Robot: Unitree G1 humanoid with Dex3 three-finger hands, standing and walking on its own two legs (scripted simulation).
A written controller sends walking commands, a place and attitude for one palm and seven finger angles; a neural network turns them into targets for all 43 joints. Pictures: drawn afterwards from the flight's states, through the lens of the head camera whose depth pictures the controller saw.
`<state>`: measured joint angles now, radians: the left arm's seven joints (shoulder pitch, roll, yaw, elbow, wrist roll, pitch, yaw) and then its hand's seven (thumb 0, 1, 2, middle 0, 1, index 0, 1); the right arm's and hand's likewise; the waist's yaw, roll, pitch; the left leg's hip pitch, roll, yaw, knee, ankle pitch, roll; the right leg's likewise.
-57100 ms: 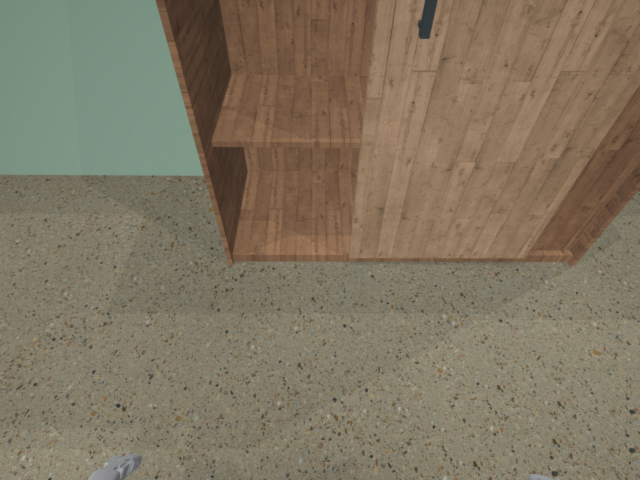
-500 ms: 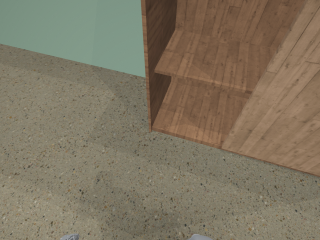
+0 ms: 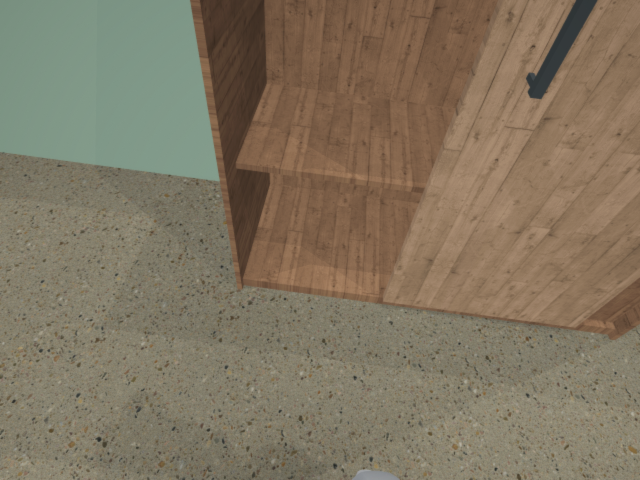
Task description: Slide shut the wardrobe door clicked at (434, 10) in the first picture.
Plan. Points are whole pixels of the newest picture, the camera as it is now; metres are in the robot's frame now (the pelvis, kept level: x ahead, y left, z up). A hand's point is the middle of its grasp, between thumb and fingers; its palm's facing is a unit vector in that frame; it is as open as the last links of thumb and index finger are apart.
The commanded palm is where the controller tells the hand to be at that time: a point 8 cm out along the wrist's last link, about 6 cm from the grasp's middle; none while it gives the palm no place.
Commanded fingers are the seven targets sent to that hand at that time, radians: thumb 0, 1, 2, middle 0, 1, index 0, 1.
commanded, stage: take the last steps up to it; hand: right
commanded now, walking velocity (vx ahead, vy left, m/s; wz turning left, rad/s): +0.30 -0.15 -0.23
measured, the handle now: (567, 22) +0.76 -0.33 +0.25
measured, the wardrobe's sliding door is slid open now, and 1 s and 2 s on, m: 0.51 0.51 0.51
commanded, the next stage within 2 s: come to a stop and stand still in 0.78 s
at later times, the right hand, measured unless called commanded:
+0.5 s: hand out of the picture +0.10 -0.30 -0.18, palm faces +0.15 +0.96 -0.21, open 7.4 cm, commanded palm none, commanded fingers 0.00 -0.90 -0.90 0.20 0.30 0.20 0.30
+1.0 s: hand (504, 434) +0.24 -0.28 -0.16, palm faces +0.08 +0.98 -0.18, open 7.3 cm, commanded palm none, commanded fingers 0.00 -0.90 -0.90 0.20 0.30 0.20 0.30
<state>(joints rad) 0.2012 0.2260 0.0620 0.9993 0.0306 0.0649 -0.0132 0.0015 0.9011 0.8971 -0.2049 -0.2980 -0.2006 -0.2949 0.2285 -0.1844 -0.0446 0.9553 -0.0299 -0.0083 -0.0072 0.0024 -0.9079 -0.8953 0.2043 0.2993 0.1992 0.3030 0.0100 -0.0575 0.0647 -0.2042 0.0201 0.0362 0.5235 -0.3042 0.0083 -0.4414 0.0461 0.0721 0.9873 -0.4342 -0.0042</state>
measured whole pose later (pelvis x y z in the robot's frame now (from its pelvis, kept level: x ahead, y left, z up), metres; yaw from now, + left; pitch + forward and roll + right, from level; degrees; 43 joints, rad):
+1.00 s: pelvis +0.24 -0.11 +0.01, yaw -3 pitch -1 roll -1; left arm 0.24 0.19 0.04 1.06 0.02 -0.01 0.01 0.00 0.91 0.90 -0.20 -0.30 -0.20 -0.29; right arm 0.30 -0.14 -0.03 1.07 -0.03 -0.04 -0.01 0.00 -0.93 -0.90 0.21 0.30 0.20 0.30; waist 0.01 0.01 0.05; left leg -0.15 0.00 0.02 0.36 -0.19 0.02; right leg -0.42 -0.04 -0.03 0.74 -0.31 0.02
